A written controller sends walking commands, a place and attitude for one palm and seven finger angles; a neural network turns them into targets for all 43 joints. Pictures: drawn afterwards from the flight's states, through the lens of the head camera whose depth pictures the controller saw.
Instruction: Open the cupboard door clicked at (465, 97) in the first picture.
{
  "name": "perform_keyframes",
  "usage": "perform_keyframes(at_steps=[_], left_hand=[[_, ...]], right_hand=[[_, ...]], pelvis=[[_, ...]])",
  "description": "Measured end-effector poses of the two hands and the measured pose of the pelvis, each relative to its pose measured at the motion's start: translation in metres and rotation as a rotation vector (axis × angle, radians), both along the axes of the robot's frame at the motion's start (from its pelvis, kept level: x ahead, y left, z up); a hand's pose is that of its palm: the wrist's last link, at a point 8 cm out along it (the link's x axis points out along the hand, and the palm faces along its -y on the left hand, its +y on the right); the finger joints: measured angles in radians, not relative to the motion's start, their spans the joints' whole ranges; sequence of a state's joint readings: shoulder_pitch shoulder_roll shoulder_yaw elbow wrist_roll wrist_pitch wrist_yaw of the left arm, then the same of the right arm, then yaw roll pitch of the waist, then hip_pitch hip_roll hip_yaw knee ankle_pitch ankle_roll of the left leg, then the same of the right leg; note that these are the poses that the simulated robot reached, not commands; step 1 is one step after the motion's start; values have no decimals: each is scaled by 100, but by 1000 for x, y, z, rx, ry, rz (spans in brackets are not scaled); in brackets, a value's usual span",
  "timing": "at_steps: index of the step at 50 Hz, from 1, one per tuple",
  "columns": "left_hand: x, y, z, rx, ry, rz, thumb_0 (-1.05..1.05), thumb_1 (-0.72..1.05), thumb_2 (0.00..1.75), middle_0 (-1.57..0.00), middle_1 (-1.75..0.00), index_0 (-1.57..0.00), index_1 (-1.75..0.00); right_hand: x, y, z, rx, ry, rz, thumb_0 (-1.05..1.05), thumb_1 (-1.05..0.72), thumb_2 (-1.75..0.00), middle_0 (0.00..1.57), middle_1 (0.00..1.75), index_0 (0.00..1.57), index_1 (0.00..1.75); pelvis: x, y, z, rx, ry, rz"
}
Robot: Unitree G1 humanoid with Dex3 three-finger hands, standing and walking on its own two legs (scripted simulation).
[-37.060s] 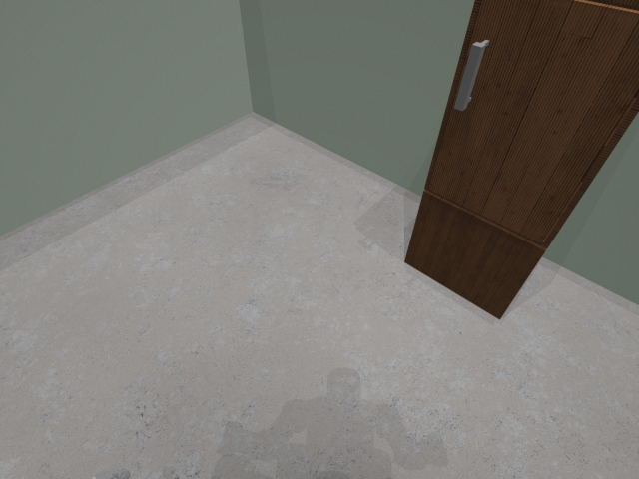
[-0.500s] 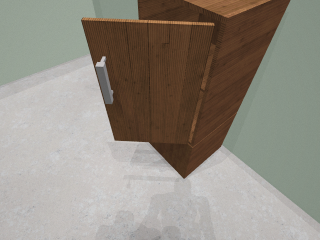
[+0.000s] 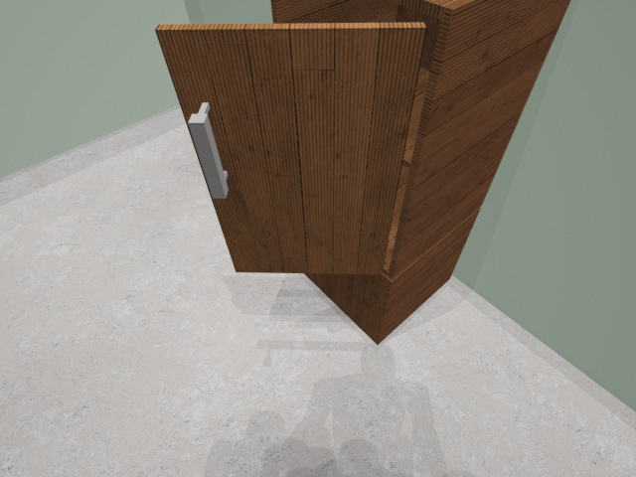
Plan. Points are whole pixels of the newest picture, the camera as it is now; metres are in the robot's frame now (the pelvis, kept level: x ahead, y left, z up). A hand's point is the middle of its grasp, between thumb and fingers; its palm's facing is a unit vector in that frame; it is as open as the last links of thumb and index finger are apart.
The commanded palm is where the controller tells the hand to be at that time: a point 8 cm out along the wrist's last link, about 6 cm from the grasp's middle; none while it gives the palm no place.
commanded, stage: look again from close up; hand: left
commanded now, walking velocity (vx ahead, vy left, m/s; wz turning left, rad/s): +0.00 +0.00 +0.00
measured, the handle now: (212, 152) +0.60 +0.21 +0.06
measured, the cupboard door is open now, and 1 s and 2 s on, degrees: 47 47 47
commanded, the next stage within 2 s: shuffle to correct the standing spot in 0.28 s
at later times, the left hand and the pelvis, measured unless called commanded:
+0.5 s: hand out of the picture +0.00 +0.17 -0.17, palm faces -0.01 -0.98 -0.20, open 7.4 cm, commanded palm none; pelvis -0.01 +0.00 +0.00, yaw -1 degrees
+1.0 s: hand out of the picture +0.10 +0.18 -0.17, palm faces -0.02 -0.97 -0.23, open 7.4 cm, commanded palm none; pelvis +0.05 -0.01 +0.00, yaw -1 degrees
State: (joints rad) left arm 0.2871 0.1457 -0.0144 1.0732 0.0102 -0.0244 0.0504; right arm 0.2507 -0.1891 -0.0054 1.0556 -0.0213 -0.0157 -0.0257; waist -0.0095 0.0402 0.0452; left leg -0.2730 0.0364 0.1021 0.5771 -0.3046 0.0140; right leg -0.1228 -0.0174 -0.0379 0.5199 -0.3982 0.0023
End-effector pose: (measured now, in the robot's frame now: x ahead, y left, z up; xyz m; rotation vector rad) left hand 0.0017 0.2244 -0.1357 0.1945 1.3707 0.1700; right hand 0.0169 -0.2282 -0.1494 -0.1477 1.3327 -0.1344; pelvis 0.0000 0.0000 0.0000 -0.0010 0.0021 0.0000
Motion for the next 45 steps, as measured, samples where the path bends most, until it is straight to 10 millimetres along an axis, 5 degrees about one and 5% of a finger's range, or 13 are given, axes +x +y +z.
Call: perform_keyframes(at_steps=[23, 35, 38, 45], left_hand=[[-5, -1, -6, -35, 2, -23, 1, 90, 90, -20, -29, -20, -30], [-20, 8, -23, -78, 111, 42, 1, 90, 90, -21, -29, -20, -30], [-4, 12, -19, -63, 133, 14, 1, 91, 90, -20, -29, -20, -30], [67, 9, -6, -22, -17, -16, 1, 91, 90, -20, -29, -20, -30]], right_hand=[[-9, -6, 11, -22, 1, -8, 0, -90, -90, 20, 30, 20, 30], [14, 7, 8, -44, 14, -2, 0, -90, -90, 20, 30, 20, 30], [11, 14, 9, -41, 8, -30, 0, -90, -90, 20, 30, 20, 30], [-5, 24, 2, 24, 130, -43, 0, -90, -90, 20, 30, 20, 30]], pelvis=[[-9, -4, 3, 13, -4, -24], [28, 11, -8, 10, -1, -25], [34, 13, -5, 10, -1, -38], [41, 3, -1, 22, -2, -26]])
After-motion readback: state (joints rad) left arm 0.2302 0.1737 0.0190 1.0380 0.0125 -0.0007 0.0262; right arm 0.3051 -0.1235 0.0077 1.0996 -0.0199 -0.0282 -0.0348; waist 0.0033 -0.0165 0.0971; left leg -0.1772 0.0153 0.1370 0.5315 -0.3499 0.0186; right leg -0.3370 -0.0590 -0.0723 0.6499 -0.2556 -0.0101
